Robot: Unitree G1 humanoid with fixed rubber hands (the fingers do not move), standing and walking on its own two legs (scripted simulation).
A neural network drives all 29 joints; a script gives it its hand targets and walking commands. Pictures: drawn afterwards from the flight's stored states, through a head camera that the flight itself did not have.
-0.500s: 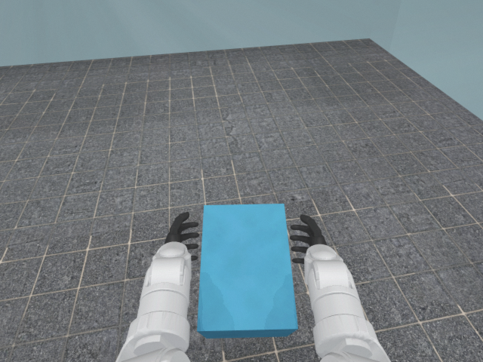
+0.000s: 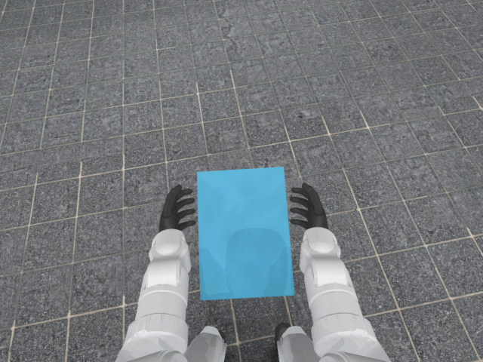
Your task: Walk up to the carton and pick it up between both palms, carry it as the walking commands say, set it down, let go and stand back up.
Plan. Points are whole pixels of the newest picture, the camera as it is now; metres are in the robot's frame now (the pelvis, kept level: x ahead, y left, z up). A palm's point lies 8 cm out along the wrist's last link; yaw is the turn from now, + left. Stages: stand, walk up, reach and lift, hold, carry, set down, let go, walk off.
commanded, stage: set down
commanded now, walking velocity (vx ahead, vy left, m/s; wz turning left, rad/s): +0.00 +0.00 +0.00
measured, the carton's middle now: (244, 231) +0.37 +0.03 -0.15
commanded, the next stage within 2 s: none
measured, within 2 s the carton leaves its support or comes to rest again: neither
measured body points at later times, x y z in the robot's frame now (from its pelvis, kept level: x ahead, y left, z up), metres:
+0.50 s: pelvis -0.01 -0.01 -0.08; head +0.17 -0.01 +0.33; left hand +0.37 +0.15 -0.15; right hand +0.41 -0.10 -0.15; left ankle +0.04 +0.14 -0.70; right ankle +0.08 -0.13 -0.70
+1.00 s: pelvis -0.02 -0.01 -0.15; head +0.21 -0.01 +0.24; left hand +0.40 +0.15 -0.24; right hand +0.43 -0.10 -0.24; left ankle +0.04 +0.14 -0.70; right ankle +0.08 -0.13 -0.70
